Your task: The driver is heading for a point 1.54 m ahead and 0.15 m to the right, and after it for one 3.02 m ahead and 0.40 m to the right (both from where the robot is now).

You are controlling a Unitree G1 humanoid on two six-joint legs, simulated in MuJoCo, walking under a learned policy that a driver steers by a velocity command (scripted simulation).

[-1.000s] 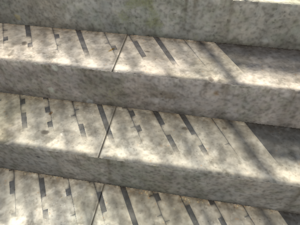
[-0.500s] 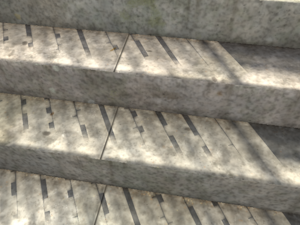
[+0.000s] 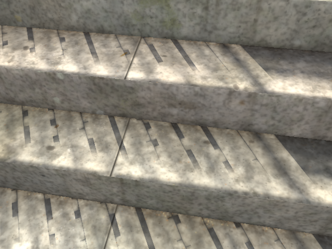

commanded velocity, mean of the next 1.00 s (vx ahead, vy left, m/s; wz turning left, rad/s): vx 0.10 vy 0.00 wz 0.00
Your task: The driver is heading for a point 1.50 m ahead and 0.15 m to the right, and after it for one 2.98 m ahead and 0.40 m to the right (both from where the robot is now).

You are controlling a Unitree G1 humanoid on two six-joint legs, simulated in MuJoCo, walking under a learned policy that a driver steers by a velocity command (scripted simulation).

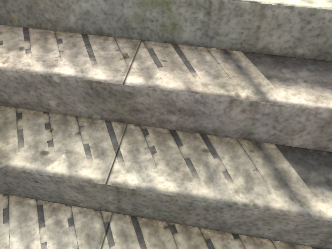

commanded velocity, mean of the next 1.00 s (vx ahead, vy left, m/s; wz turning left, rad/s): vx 0.25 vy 0.00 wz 0.00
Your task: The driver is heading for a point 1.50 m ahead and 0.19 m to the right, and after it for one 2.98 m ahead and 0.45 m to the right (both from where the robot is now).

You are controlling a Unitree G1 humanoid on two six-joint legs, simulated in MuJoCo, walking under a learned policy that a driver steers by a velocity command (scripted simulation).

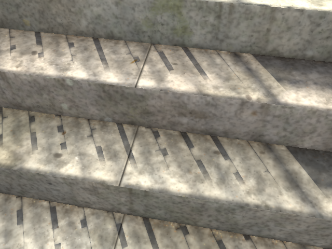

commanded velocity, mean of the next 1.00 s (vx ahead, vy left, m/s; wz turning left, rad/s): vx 0.18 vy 0.00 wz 0.00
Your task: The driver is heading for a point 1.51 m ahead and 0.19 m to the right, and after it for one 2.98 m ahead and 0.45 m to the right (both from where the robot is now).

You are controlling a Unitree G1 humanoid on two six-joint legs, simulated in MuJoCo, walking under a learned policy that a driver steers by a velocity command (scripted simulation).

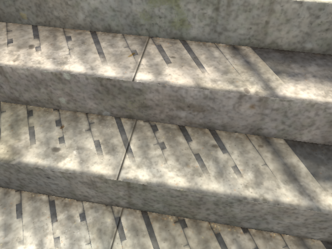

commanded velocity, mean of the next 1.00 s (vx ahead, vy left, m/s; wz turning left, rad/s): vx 0.09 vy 0.00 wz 0.00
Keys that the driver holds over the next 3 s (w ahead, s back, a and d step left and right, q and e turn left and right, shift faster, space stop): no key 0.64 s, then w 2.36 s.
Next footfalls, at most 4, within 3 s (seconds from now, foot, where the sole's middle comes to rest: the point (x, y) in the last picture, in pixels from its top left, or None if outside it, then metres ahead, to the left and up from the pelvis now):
none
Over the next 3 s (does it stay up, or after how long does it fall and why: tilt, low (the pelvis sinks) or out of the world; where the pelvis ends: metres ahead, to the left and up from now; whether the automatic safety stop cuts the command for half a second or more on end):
stays up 0.02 -0.03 0.00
